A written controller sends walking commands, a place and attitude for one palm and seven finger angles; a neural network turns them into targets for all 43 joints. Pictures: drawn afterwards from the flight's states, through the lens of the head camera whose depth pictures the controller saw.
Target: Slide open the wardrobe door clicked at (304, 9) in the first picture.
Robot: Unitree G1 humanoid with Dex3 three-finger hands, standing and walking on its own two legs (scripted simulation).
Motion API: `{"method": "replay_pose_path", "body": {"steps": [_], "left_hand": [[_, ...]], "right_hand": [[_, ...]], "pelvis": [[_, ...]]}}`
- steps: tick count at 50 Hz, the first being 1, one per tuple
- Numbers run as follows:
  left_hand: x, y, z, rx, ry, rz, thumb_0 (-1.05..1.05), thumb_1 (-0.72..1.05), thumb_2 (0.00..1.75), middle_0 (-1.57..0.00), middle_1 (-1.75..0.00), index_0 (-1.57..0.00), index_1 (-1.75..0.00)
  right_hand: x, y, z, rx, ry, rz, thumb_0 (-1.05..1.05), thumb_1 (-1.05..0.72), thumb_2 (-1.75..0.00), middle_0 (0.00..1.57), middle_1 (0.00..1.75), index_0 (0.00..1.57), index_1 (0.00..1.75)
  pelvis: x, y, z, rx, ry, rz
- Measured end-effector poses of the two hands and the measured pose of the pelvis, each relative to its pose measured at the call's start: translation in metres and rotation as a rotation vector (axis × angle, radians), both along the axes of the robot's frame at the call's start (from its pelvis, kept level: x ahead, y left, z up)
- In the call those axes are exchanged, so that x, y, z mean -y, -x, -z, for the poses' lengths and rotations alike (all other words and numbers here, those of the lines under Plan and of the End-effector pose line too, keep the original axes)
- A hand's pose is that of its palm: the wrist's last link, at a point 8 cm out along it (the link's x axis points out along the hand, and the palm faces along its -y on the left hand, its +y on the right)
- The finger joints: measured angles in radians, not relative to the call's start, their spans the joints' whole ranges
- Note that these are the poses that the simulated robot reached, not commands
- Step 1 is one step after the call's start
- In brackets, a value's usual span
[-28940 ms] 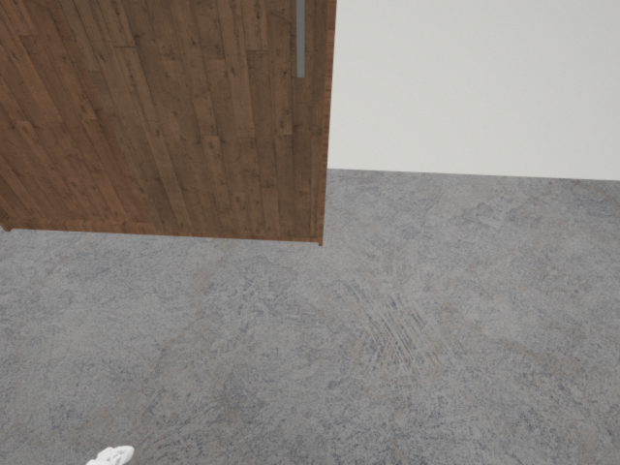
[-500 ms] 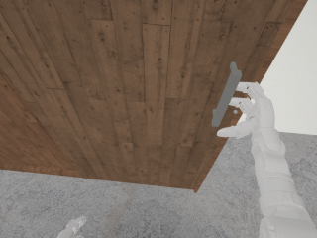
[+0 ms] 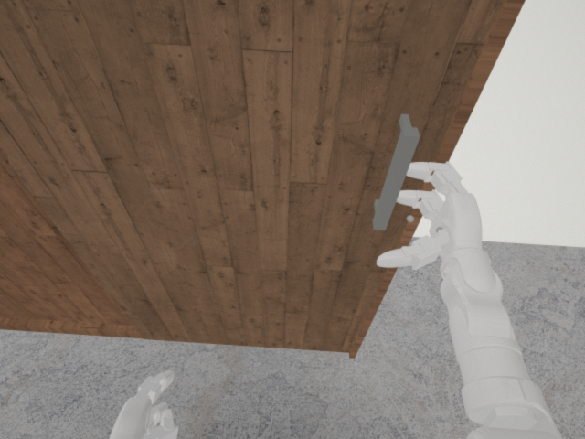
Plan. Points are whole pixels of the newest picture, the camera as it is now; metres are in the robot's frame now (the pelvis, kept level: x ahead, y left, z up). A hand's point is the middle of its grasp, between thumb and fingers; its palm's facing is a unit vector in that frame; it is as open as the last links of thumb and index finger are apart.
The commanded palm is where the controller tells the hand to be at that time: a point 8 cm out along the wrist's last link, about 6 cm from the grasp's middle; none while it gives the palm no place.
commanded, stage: slide the fingers in behind the handle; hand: right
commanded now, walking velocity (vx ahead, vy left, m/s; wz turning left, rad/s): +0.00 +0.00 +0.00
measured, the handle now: (391, 176) +0.47 -0.11 +0.11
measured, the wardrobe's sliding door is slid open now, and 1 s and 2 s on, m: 0.00 0.00 0.00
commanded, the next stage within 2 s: move the hooked fingers beside the handle in 0.14 s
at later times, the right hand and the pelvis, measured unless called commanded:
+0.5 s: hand (408, 213) +0.40 -0.13 +0.11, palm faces +0.00 +1.00 -0.01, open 13.9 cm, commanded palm +0.37 -0.17 +0.11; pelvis +0.00 +0.01 +0.00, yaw -1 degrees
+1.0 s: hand (410, 211) +0.40 -0.13 +0.11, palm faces -0.01 +1.00 -0.01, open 14.0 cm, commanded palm +0.37 -0.18 +0.11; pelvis +0.01 +0.01 +0.00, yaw +0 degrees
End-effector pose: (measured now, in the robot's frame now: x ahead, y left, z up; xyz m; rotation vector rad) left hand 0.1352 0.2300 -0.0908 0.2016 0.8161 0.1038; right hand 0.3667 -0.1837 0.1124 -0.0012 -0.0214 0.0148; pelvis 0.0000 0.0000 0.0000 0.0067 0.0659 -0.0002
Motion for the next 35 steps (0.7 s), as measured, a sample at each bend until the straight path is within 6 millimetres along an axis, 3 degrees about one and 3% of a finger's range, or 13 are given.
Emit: {"method": "replay_pose_path", "body": {"steps": [19, 35], "left_hand": [[-0.004, 0.015, 0.012, -0.068, 0.008, 0.008, 0.01, 0.91, 0.90, -0.20, -0.30, -0.20, -0.30], [-0.012, 0.006, 0.005, -0.032, -0.003, -0.011, 0.01, 0.91, 0.90, -0.20, -0.30, -0.20, -0.30]], "right_hand": [[-0.003, -0.006, 0.000, -0.003, 0.010, 0.023, -0.01, 0.50, -0.30, 0.28, 1.21, 0.27, 1.24], [-0.001, -0.009, 0.000, -0.007, 0.006, 0.002, -0.01, 0.50, -0.30, 0.30, 1.20, 0.29, 1.23]], "pelvis": [[-0.004, -0.004, 0.001, -0.011, 0.001, 0.012], [-0.006, -0.007, -0.001, -0.016, 0.003, -0.001]]}}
